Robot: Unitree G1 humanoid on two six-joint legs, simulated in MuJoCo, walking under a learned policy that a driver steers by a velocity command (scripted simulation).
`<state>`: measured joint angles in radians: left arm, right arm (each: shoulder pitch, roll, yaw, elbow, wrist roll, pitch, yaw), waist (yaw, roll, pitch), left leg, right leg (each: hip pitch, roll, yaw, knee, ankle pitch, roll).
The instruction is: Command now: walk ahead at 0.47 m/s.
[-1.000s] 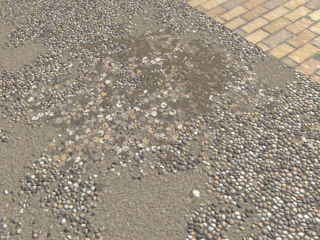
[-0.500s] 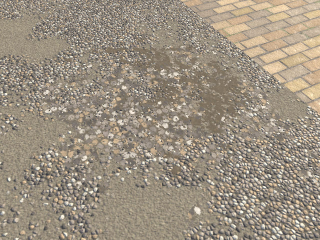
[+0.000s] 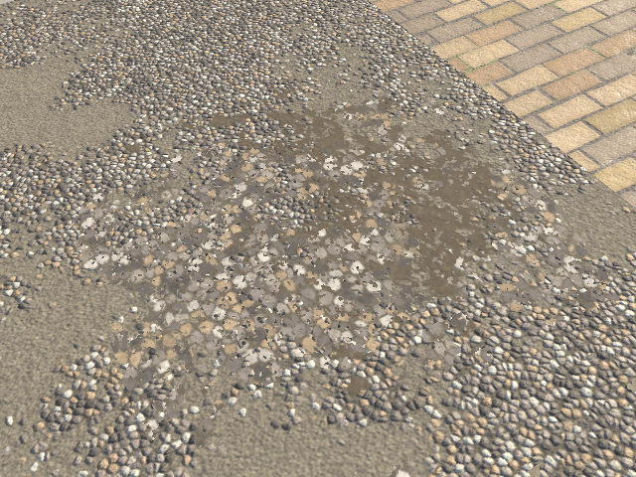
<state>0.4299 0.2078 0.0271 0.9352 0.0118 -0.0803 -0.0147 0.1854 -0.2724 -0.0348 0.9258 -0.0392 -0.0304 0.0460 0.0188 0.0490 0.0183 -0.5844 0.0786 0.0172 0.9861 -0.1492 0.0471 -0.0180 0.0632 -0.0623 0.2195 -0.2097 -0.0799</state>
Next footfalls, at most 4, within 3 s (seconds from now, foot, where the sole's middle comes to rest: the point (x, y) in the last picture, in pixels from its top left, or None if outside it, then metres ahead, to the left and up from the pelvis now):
0.26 left None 0.32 0.10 -0.79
0.82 right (384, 421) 0.63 -0.06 -0.79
1.36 left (304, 309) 0.93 0.13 -0.79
1.90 right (394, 241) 1.15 -0.11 -0.79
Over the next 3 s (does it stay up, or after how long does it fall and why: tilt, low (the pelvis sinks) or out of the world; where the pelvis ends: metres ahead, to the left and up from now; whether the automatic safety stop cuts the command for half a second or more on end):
stays up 1.17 -0.07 -0.01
